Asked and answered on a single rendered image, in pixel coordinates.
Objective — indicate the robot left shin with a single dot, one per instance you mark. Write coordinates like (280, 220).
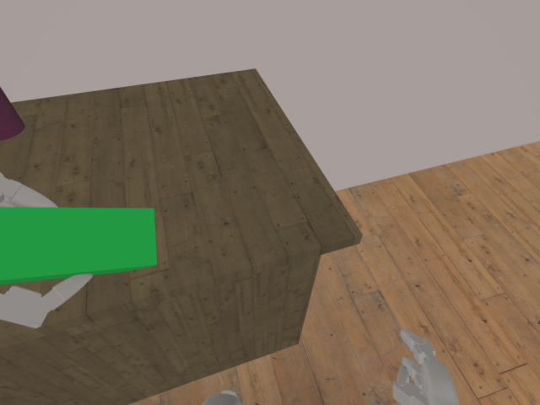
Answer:
(228, 392)

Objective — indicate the right robot hand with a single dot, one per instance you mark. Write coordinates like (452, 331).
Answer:
(432, 381)

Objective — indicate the left robot hand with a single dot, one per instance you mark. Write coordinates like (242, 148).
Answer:
(23, 306)

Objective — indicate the table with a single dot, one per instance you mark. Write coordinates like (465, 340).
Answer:
(242, 216)

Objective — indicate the sponge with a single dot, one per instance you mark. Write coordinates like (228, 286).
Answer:
(50, 243)

